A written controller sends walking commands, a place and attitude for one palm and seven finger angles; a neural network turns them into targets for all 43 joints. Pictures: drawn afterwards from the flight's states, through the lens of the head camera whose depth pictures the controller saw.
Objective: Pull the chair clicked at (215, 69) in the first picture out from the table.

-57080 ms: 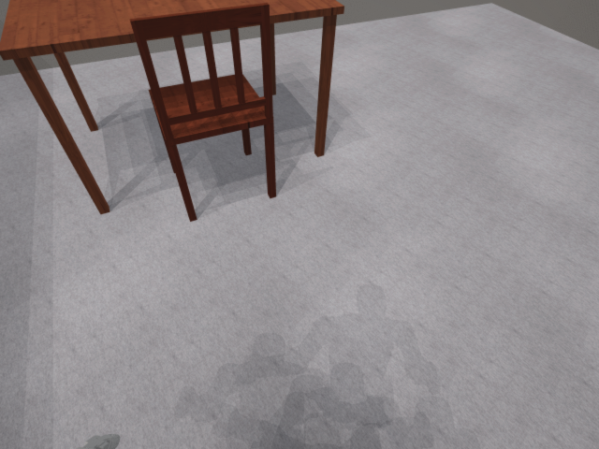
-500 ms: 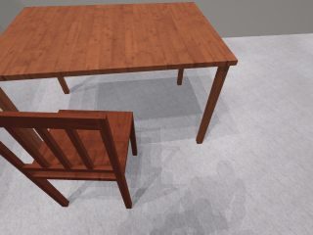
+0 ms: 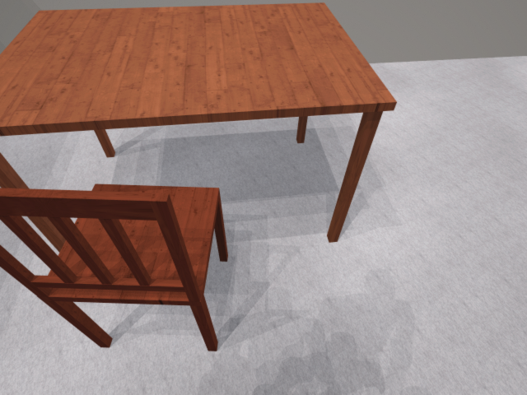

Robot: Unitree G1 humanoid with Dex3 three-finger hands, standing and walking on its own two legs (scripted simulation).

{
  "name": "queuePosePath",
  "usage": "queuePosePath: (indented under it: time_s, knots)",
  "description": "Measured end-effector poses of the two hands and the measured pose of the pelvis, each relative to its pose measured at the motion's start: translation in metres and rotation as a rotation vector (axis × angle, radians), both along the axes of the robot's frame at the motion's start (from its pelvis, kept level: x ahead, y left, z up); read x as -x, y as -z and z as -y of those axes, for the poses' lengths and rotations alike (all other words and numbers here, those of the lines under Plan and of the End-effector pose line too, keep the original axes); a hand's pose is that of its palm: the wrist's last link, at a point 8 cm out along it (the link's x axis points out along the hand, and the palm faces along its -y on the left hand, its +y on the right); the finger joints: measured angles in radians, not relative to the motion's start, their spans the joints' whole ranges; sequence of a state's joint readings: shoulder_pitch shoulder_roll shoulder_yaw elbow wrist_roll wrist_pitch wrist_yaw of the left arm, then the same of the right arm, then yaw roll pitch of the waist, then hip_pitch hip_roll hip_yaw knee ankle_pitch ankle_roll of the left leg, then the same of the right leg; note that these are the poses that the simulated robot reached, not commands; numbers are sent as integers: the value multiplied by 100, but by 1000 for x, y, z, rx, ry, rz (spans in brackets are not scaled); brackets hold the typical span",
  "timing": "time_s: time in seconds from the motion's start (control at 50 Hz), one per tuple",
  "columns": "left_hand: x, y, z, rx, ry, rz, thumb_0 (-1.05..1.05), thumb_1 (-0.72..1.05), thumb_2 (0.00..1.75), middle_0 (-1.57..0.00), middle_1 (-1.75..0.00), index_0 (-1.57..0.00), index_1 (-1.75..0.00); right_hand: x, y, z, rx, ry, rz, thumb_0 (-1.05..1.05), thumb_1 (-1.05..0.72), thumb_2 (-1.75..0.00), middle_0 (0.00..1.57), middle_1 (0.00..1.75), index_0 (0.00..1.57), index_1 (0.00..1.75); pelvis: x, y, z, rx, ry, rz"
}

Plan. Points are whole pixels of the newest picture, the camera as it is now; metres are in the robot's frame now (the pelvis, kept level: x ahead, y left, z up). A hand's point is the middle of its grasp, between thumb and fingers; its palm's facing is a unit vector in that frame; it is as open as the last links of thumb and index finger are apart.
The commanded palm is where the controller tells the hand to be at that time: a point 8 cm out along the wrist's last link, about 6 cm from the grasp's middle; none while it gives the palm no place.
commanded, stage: look again from close up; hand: left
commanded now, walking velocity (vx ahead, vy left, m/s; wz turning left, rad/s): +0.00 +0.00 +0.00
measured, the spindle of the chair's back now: (85, 252) +0.39 +0.40 -0.11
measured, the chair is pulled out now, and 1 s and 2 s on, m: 0.17 0.17 0.17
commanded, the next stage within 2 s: raise the hand toward the chair's back in 0.48 s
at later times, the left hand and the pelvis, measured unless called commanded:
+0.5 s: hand out of the picture -0.02 +0.15 -0.18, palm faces +0.04 -0.98 -0.18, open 7.3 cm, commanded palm none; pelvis +0.00 -0.01 +0.00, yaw +1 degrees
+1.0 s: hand out of the picture +0.13 +0.13 -0.07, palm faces +0.00 -1.00 +0.08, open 9.1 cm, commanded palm +0.11 +0.21 -0.06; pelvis -0.07 -0.02 -0.07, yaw +1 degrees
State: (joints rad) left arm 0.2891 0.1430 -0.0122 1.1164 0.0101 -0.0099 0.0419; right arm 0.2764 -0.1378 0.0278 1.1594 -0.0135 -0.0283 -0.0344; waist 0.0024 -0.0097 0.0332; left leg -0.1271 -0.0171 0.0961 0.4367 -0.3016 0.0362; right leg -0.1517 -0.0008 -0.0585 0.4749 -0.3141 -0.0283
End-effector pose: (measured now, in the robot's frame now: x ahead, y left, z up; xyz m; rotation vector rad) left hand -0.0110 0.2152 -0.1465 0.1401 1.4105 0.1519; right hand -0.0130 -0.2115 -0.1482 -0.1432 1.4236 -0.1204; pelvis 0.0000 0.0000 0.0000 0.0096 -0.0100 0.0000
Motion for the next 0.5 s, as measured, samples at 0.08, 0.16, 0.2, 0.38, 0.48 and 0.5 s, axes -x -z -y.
queuePosePath:
  time_s: [0.08, 0.16, 0.2, 0.38, 0.48, 0.5]
  knots:
    - [2, 0, 4, 5, -4, -3, 0, 91, 90, -20, -30, -20, -30, -1, -1, 3, 2, -1, 2, 0, -91, -89, 20, 30, 20, 30, 0, 0, 3, 0, -2, 0]
    - [4, 1, 8, 9, -9, -3, 0, 91, 90, -20, -30, -20, -30, -3, -1, 6, 4, -3, 5, 0, -91, -89, 20, 30, 20, 30, -1, 0, 6, 0, -4, 0]
    - [5, 1, 10, 11, -12, -3, 0, 91, 90, -20, -30, -20, -30, -4, -2, 7, 6, -5, 6, 0, -91, -89, 20, 30, 20, 30, -1, 0, 7, 0, -5, 0]
    - [8, 1, 16, 13, -17, -4, 0, 91, 90, -20, -30, -20, -30, -4, -2, 12, 8, -8, 11, 0, -91, -89, 20, 30, 20, 30, 0, -1, 12, -1, -6, 2]
    - [9, 0, 18, 11, -20, -3, 0, 91, 90, -20, -30, -20, -30, -2, -1, 13, 3, -10, 5, 0, -91, -89, 20, 30, 20, 30, 1, -1, 14, -1, -8, 1]
    - [10, 0, 19, 11, -21, -3, 0, 91, 90, -20, -30, -20, -30, -2, -1, 14, 2, -10, 3, 0, -91, -89, 20, 30, 20, 30, 1, -1, 15, -2, -9, 1]
